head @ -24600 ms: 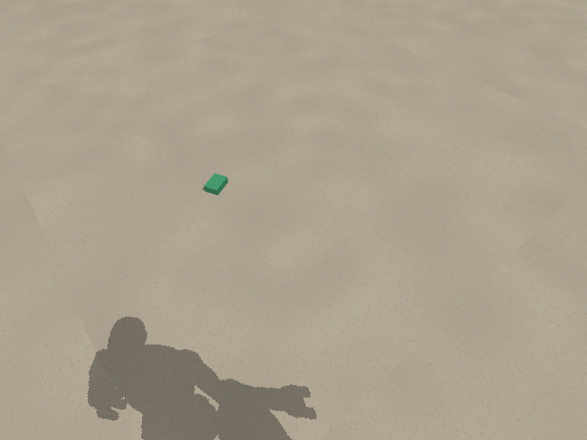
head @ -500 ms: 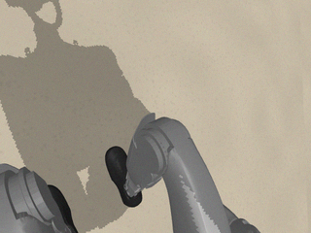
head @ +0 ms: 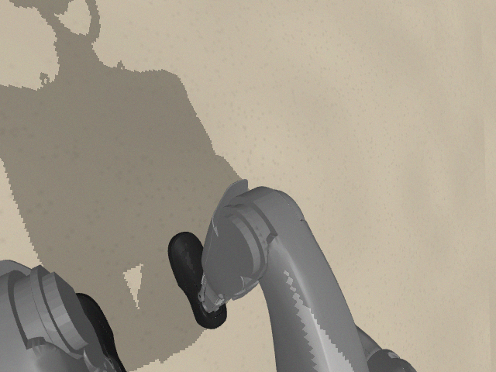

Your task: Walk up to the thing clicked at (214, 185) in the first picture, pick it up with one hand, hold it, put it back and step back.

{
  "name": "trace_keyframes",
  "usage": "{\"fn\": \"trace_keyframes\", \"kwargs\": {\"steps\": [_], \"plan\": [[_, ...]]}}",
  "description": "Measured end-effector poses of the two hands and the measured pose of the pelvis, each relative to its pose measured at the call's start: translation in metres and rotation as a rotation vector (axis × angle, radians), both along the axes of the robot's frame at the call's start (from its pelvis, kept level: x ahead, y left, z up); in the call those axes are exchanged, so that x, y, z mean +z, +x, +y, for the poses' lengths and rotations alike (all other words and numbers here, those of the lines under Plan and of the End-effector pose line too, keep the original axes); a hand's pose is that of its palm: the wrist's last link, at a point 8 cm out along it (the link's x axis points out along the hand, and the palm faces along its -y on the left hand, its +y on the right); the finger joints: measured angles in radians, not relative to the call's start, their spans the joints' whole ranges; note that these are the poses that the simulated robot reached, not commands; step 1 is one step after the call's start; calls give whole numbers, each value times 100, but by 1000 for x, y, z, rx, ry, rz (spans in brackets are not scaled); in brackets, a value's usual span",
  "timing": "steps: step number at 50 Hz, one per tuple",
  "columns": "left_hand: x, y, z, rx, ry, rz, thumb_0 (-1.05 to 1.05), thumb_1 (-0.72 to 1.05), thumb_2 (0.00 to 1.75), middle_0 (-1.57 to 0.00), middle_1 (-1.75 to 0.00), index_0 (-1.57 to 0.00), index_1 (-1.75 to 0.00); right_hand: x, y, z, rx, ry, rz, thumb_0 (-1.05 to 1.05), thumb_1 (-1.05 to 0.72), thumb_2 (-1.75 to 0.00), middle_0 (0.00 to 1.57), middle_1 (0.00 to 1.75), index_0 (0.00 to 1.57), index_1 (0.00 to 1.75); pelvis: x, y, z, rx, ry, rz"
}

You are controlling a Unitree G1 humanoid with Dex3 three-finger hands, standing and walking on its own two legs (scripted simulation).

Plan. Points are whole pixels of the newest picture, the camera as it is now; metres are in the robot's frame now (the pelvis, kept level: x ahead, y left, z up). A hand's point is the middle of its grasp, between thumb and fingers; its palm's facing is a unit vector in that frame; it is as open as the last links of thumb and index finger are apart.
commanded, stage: rest palm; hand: left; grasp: from above
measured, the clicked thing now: out of the picture +0.46 +0.40 -0.29
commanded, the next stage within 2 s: close in 1.24 s
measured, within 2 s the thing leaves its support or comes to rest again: neither
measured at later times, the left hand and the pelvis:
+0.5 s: hand out of the picture +0.45 +0.39 -0.25, palm faces -0.45 -0.16 -0.88, open 13.1 cm; pelvis +0.00 +0.00 +0.00, yaw +0 degrees
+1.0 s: hand out of the picture +0.45 +0.39 -0.25, palm faces -0.44 -0.16 -0.88, open 12.9 cm; pelvis +0.00 +0.00 +0.00, yaw +0 degrees
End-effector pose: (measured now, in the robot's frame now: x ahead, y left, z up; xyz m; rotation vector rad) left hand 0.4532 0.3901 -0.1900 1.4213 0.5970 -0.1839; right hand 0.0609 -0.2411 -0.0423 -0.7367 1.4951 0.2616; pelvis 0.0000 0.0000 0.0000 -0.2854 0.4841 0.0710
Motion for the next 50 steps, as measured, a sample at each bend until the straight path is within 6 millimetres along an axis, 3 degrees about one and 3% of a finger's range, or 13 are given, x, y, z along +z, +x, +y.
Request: {"fn": "trace_keyframes", "kwargs": {"steps": [12, 29, 50], "plan": [[1, 0, -2, -3, 8, -29, 0, -33, 84, -21, -84, -21, -85, 1, 7, 0, 20, -3, -26, 0, -90, -90, 21, 30, 20, 30, 0, 0, 0, -2, -2, -4], [0, 2, 0, 15, 10, -16, 0, -30, 81, -23, -83, -23, -83, -1, -1, 0, 3, 4, -3, 0, -90, -90, 21, 30, 20, 30, -1, 0, 0, -2, 1, 0], [0, 4, -1, 4, 11, -26, 0, -26, 78, -25, -81, -26, -81, 2, 4, 2, 13, -6, -20, 0, -90, -90, 21, 30, 20, 30, 0, 0, 1, -4, -7, -2]]}}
